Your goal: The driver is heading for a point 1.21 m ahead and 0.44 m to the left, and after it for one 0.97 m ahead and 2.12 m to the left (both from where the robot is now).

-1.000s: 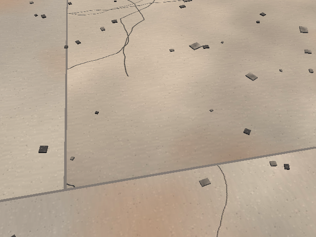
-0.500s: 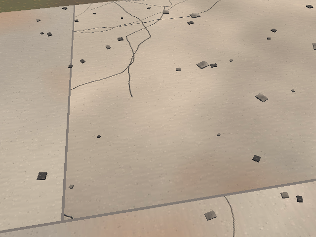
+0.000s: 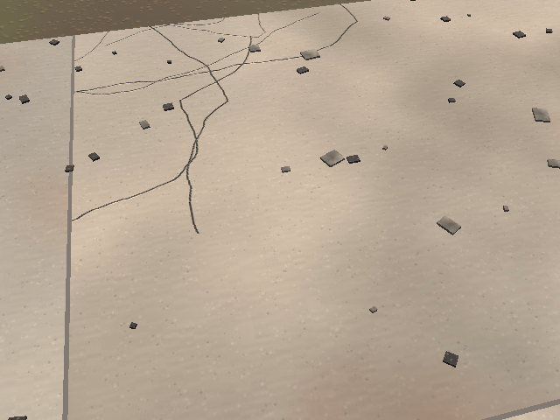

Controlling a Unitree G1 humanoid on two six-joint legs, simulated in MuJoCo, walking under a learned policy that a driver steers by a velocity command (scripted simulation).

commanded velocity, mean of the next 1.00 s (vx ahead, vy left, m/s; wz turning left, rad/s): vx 0.50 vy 0.00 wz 0.31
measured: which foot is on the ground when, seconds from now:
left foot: down 0.00-0.32, up 0.34-0.84, down 0.86-1.00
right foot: up 0.00-0.28, down 0.30-0.88, up 0.90-1.00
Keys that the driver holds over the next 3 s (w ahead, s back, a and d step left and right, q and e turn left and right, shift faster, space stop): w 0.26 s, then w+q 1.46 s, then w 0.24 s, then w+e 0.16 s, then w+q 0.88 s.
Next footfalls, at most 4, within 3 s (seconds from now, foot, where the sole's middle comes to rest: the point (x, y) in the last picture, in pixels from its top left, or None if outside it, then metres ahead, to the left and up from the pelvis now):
0.30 right None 0.34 -0.17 -0.78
0.86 left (241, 389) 0.60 0.10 -0.78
1.36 right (259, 273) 0.94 0.06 -0.78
1.90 left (124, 277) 0.94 0.44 -0.78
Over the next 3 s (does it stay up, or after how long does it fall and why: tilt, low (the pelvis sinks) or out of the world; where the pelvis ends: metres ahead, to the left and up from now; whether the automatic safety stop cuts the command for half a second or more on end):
stays up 1.22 0.74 -0.03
